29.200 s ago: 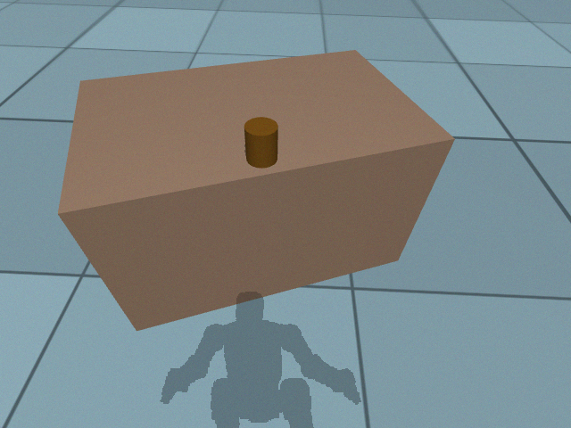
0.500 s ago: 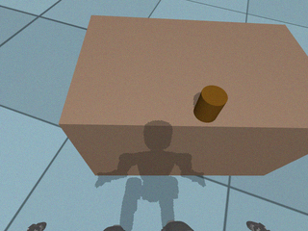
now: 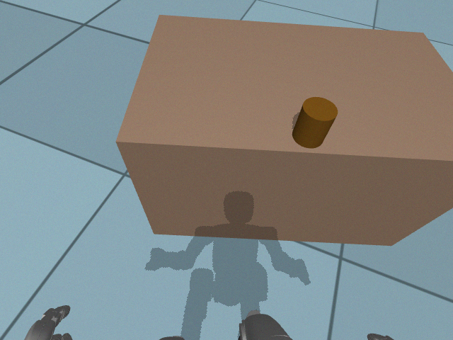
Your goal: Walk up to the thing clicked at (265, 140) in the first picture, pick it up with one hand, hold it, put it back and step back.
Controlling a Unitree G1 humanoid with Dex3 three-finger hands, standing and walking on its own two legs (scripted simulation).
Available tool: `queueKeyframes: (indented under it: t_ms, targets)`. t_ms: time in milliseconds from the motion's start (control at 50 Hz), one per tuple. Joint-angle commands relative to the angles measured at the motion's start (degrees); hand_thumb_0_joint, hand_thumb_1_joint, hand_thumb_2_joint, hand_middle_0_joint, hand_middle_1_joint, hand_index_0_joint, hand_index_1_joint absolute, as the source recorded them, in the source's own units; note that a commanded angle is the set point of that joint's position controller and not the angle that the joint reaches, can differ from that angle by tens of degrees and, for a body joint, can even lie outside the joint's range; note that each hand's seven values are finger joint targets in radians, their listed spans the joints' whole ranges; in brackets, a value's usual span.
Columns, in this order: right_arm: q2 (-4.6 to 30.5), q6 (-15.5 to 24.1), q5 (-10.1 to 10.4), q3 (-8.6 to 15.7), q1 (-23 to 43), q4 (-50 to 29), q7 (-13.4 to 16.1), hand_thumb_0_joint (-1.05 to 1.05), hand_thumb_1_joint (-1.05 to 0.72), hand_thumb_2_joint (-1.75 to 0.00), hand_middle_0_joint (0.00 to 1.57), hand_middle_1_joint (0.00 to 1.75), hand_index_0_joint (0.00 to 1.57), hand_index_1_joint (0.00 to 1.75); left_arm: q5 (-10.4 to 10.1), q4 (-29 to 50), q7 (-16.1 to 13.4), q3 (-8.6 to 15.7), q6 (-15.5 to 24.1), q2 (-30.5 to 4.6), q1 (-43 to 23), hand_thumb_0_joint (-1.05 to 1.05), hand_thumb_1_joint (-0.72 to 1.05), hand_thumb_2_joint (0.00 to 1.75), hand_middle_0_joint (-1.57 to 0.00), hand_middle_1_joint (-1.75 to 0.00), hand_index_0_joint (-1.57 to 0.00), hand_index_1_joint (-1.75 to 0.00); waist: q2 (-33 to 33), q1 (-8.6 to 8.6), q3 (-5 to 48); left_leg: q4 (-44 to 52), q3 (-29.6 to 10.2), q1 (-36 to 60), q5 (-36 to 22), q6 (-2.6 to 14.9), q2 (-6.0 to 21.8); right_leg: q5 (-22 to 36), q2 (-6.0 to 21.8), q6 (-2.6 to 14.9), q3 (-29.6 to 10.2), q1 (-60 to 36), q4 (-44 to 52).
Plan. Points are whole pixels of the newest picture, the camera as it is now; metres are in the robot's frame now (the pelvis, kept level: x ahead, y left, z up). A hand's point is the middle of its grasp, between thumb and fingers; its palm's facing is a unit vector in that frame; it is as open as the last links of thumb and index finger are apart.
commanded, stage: step back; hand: right
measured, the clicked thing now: (313, 123) +0.64 -0.25 -0.05
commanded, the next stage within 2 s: none
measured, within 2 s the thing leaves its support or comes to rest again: neither
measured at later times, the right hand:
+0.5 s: hand out of the picture -0.06 -0.30 -0.15, palm faces +0.01 +0.93 -0.38, open 7.3 cm
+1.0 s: hand out of the picture -0.21 -0.30 -0.14, palm faces +0.00 +0.92 -0.39, open 7.3 cm
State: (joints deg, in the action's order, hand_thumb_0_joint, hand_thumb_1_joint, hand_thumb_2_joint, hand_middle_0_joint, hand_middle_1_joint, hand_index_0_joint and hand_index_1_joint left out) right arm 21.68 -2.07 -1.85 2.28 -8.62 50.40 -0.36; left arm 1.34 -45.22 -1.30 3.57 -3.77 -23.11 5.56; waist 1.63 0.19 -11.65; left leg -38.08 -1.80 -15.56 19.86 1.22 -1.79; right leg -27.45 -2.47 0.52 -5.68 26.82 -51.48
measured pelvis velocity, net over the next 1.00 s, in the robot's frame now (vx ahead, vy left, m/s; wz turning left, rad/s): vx -0.34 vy -0.03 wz -0.09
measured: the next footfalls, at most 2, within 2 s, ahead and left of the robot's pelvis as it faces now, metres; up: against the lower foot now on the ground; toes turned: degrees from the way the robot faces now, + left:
right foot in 0.28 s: -0.09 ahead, -0.14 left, +0.00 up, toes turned -2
left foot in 0.64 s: -0.18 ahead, +0.10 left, +0.00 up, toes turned -2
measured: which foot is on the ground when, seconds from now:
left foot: down 0.00-0.30, up 0.32-0.62, down 0.64-1.00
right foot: up 0.00-0.26, down 0.28-0.66, up 0.68-0.96, down 0.98-1.00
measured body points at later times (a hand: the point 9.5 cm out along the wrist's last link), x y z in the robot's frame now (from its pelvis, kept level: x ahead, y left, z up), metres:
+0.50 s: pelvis -0.15 -0.03 +0.01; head -0.10 -0.05 +0.45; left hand -0.05 +0.28 -0.09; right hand -0.06 -0.35 -0.12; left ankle -0.15 +0.12 -0.65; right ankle -0.13 -0.14 -0.72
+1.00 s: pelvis -0.34 -0.03 +0.00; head -0.28 -0.03 +0.44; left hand -0.25 +0.29 -0.12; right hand -0.22 -0.35 -0.12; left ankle -0.22 +0.10 -0.72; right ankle -0.39 -0.14 -0.73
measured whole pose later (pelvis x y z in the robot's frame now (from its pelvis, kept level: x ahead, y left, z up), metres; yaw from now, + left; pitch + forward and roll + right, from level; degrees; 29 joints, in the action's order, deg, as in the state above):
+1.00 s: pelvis -0.34 -0.03 +0.00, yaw -5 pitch -2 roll -1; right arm 22.9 -3.3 -1.8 2.3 -4.5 47.2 -0.1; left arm 1.9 -51.2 -0.4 3.2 -2.2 -21.9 11.2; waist -2.1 2.0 -9.7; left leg -37.2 0.8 -25.3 10.0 -0.5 4.6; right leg -23.2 -2.4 0.6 -1.4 10.6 -35.6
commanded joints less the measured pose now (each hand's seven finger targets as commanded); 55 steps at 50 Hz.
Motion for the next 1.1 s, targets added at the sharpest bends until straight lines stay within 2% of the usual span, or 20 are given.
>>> queueKeyframes:
  t_ms: [0,120,220,260,300,320,380,520,600,620,640,660,740,880,940,960,980,1000,1060,1080]
  targets:
    - [15.1,1.8,-0.2,3.9,5.8,-5.8,1.7,0.0,-0.9,-0.9,0.2,0.3,0.2,0.3,-1.2,2.3,-0.7,4.2,1.4,-10.1,4.7,0.0,0.9,0.9,-0.2,-0.3,-0.2,-0.3,-7.5,2.6,10.7,16.0,-14.0,-0.1,-27.6,11.85,17.3,-3.0,-4.4,0.46,-6.3,1.2,-23.0]
    - [13.4,1.6,0.1,4.2,-0.9,-5.8,2.0,0.0,-0.9,-0.9,0.2,0.3,0.2,0.3,-0.3,3.1,0.2,3.8,2.1,-8.9,4.2,0.0,0.9,0.9,-0.2,-0.3,-0.2,-0.3,-11.2,-1.9,13.7,10.8,-11.0,13.0,-34.0,13.25,16.4,-3.3,-1.3,-2.82,-1.2,0.2,-5.7]
    - [15.8,0.2,0.6,4.7,1.4,-7.2,1.5,0.0,-0.9,-0.9,0.2,0.3,0.2,0.3,0.0,-0.4,0.5,3.5,2.9,-7.9,10.8,0.0,0.9,0.9,-0.2,-0.3,-0.2,-0.3,-14.4,0.64,18.1,6.8,-9.3,9.4,-27.9,10.01,15.2,7.4,0.5,-0.45,5.4,-13.1,22.1]
    - [13.4,-0.3,1.4,3.9,2.5,-7.9,1.2,0.0,-0.9,-0.9,0.2,0.3,0.2,0.3,1.2,-1.3,0.4,4.4,3.6,-11.4,12.4,0.0,0.9,0.9,-0.2,-0.3,-0.2,-0.3,-7.8,1.33,17.0,2.0,-7.3,-3.1,-17.4,4.19,10.4,16.5,5.2,2.38,-2.4,-21.0,27.6]
    - [11.0,-0.4,1.6,3.6,5.8,-8.8,2.3,0.0,-0.9,-0.9,0.2,0.3,0.2,0.3,1.2,1.2,0.6,6.5,3.5,-20.9,8.1,0.0,0.9,0.9,-0.2,-0.3,-0.2,-0.3,13.9,4.48,11.6,-21.4,-4.4,-12.3,16.4,-1.17,-3.3,23.9,26.0,16.72,-26.9,-8.4,33.0]
    - [12.7,-0.6,1.7,4.2,4.7,-8.2,2.5,0.0,-0.9,-0.9,0.2,0.3,0.2,0.3,0.9,2.7,0.3,6.0,3.9,-18.8,5.2,0.0,0.9,0.9,-0.2,-0.3,-0.2,-0.3,10.4,2.42,9.4,-29.3,-10.2,-11.5,15.2,-1.19,-1.8,25.9,26.6,17.27,-26.0,-4.7,33.1]
    - [11.9,0.1,2.3,3.5,-0.2,-5.6,2.5,0.0,-0.9,-0.9,0.2,0.3,0.2,0.3,0.9,3.9,-0.4,4.6,3.6,-12.6,-1.0,0.0,0.9,0.9,-0.2,-0.3,-0.2,-0.3,5.3,-1.2,9.4,-31.2,-8.0,-12.1,8.4,-1.43,-5.0,37.7,15.8,11.05,-7.0,-9.2,25.1]
    - [10.9,0.5,0.9,3.2,-0.1,-6.2,2.2,0.0,-0.9,-0.9,0.2,0.3,0.2,0.3,0.8,4.2,-1.3,4.4,2.6,-13.0,4.9,0.0,0.9,0.9,-0.2,-0.3,-0.2,-0.3,9.3,3.26,13.3,-10.7,-2.6,-10.3,11.5,-2.31,-0.7,42.3,18.9,12.28,-9.2,-22.0,21.7]
    - [11.4,0.9,0.3,4.1,-7.3,-2.9,1.8,0.0,-0.9,-0.9,0.2,0.3,0.2,0.3,-0.2,5.2,-0.6,3.2,1.5,-12.9,1.3,0.0,0.9,0.9,-0.2,-0.3,-0.2,-0.3,6.8,-0.71,16.4,13.7,0.9,3.7,-6.3,0.22,0.4,32.9,14.5,6.78,-5.4,-15.2,14.6]
    - [14.5,1.0,-0.5,5.1,-6.4,-3.3,1.7,0.0,-0.9,-0.9,0.2,0.3,0.2,0.3,-0.3,5.3,-0.5,2.5,1.3,-10.9,2.6,0.0,0.9,0.9,-0.2,-0.3,-0.2,-0.3,-1.2,-0.29,16.2,15.9,-11.4,8.2,-11.6,3.41,8.8,21.8,9.6,3.29,-2.8,-5.9,8.6]
    - [20.8,0.8,-0.4,5.7,-2.4,-4.9,1.1,0.0,-0.9,-0.9,0.2,0.3,0.2,0.3,-0.8,6.0,-0.8,2.2,1.5,-9.3,1.2,0.0,0.9,0.9,-0.2,-0.3,-0.2,-0.3,-15.8,-0.4,14.3,19.7,-26.6,4.4,-16.8,11.79,22.1,-3.7,-1.2,0.21,5.7,1.4,-1.7]
    - [22.2,1.0,-0.4,6.2,-1.9,-5.5,0.9,0.0,-0.9,-0.9,0.2,0.3,0.2,0.3,-0.1,5.4,-1.4,3.8,1.3,-11.6,-2.2,0.0,0.9,0.9,-0.2,-0.3,-0.2,-0.3,-13.7,-3.1,13.1,20.7,-31.0,-4.7,-20.2,17.47,26.3,-11.6,-1.5,-0.18,-1.9,-3.0,-14.2]
    - [15.1,1.4,-0.5,3.9,5.6,-6.3,1.9,0.0,-0.9,-0.9,0.2,0.3,0.2,0.3,-1.0,0.7,-0.8,3.9,0.9,-10.9,5.6,0.0,0.9,0.9,-0.2,-0.3,-0.2,-0.3,-8.5,3.08,10.4,15.5,-12.4,-3.8,-24.6,12.02,16.8,-1.7,-2.9,-0.03,-4.4,-1.5,-23.9]
    - [14.7,0.1,-0.4,4.3,0.0,-6.0,1.4,0.0,-0.9,-0.9,0.2,0.3,0.2,0.3,-0.1,0.1,0.3,2.8,2.5,-9.1,5.7,0.0,0.9,0.9,-0.2,-0.3,-0.2,-0.3,-13.2,-1.25,16.6,11.2,-10.3,10.8,-23.6,11.67,15.5,-1.8,0.9,-1.81,4.3,-6.7,8.9]
    - [15.7,-1.0,0.3,4.2,2.4,-6.0,1.0,0.0,-0.9,-0.9,0.2,0.3,0.2,0.3,0.4,-4.3,0.3,2.9,3.6,-8.9,13.2,0.0,0.9,0.9,-0.2,-0.3,-0.2,-0.3,-11.9,2.34,19.4,7.3,-7.6,5.2,-16.3,7.68,13.8,9.8,0.5,1.08,7.1,-18.7,29.7]
    - [12.9,-1.0,0.4,3.4,1.8,-6.2,0.8,0.0,-0.9,-0.9,0.2,0.3,0.2,0.3,1.3,-4.7,0.3,3.9,3.8,-11.7,12.8,0.0,0.9,0.9,-0.2,-0.3,-0.2,-0.3,-5.8,1.64,16.7,2.7,-6.3,-5.9,-7.4,4.34,10.1,8.6,4.7,2.6,-2.1,-22.6,30.1]
    - [9.3,-0.5,0.8,2.3,3.7,-8.0,0.9,0.0,-0.9,-0.9,0.2,0.3,0.2,0.3,1.7,-3.3,0.3,5.6,3.9,-17.7,12.0,0.0,0.9,0.9,-0.2,-0.3,-0.2,-0.3,9.1,3.16,13.1,-5.4,-2.4,-19.4,6.8,0.01,-0.7,4.4,17.3,7.44,-20.8,-21.9,33.8]
    - [11.1,-0.6,0.6,3.4,6.9,-7.7,2.0,0.0,-0.9,-0.9,0.2,0.3,0.2,0.3,1.7,-1.9,0.1,6.1,3.9,-21.5,8.1,0.0,0.9,0.9,-0.2,-0.3,-0.2,-0.3,11.6,5.27,9.7,-17.8,-7.4,-13.9,15.0,-1.86,-0.8,7.5,27.6,16.24,-28.4,-5.8,35.6]
    - [11.8,-0.3,1.5,3.5,1.0,-3.8,1.9,0.0,-0.9,-0.9,0.2,0.3,0.2,0.3,1.1,0.0,-0.4,4.1,4.7,-14.1,-1.5,0.0,0.9,0.9,-0.2,-0.3,-0.2,-0.3,2.0,-1.43,7.4,-27.4,-9.2,-12.8,6.0,-1.79,-3.7,21.9,17.5,10.76,-8.7,-6.2,28.9]
    - [11.8,0.0,1.3,3.4,0.8,-3.6,1.7,0.0,-0.9,-0.9,0.2,0.3,0.2,0.3,1.2,-0.3,-0.4,4.1,4.9,-13.1,0.4,0.0,0.9,0.9,-0.2,-0.3,-0.2,-0.3,3.8,-0.66,8.6,-27.0,-7.2,-12.2,4.8,-2.2,-3.1,22.6,15.9,10.07,-6.3,-8.6,27.8]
